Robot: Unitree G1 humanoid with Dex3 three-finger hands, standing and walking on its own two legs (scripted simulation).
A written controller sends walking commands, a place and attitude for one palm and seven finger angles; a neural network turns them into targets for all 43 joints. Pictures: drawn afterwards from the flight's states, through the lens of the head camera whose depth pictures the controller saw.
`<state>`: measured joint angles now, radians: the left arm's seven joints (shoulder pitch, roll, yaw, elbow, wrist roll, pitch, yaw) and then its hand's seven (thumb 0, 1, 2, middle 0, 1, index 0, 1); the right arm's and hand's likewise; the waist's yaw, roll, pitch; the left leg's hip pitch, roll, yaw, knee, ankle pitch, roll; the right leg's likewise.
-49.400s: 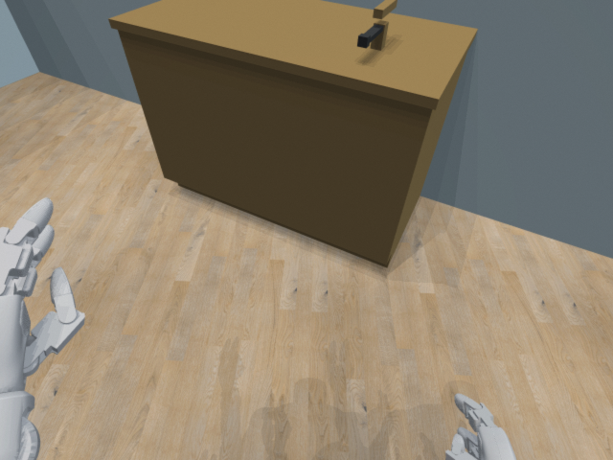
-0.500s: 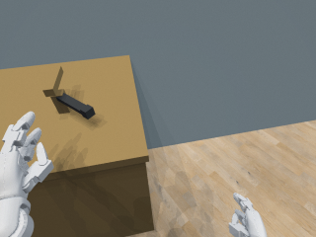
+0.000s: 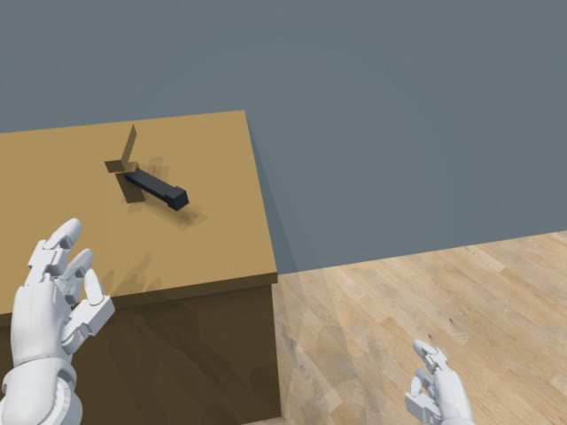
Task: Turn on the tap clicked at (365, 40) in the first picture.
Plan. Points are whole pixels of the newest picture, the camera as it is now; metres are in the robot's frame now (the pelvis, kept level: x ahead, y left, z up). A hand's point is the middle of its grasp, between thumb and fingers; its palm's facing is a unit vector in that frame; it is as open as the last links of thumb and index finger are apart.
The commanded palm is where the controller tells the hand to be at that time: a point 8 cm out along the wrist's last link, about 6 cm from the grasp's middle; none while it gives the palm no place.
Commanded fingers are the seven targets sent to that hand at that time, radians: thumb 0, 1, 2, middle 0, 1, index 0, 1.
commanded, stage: turn the palm inward beside the body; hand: left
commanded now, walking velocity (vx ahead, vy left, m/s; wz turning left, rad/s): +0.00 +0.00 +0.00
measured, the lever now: (176, 198) +0.43 +0.26 +0.10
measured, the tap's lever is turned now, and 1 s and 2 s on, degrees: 44 44 44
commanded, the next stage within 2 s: reach beside the lever's end, fingers flat in 0.50 s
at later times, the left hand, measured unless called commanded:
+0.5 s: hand (130, 283) +0.21 +0.22 +0.16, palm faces +0.49 -0.86 -0.11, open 7.4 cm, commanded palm +0.15 +0.26 +0.17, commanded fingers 0.00 0.90 0.90 -0.20 -0.30 -0.20 -0.30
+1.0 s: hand (114, 266) +0.24 +0.26 +0.14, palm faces +0.55 -0.83 -0.11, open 7.4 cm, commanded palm +0.19 +0.30 +0.15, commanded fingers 0.00 0.90 0.90 -0.20 -0.30 -0.20 -0.30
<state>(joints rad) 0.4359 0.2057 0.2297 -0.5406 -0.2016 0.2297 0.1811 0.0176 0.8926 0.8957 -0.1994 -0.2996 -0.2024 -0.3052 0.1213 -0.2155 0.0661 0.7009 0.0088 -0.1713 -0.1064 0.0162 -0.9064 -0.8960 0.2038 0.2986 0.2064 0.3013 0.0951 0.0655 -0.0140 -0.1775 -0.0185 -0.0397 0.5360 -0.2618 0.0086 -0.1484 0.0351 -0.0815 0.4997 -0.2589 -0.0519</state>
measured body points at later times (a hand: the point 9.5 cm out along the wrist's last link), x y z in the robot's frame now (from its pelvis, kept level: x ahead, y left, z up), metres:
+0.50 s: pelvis +0.02 -0.01 +0.00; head -0.01 -0.04 +0.45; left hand +0.18 +0.26 +0.17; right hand +0.25 -0.21 -0.07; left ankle +0.02 +0.11 -0.73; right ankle +0.02 -0.08 -0.73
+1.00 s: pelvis +0.02 -0.02 +0.00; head +0.00 -0.05 +0.45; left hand +0.21 +0.30 +0.15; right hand +0.23 -0.24 -0.08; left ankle +0.02 +0.11 -0.73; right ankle +0.02 -0.08 -0.73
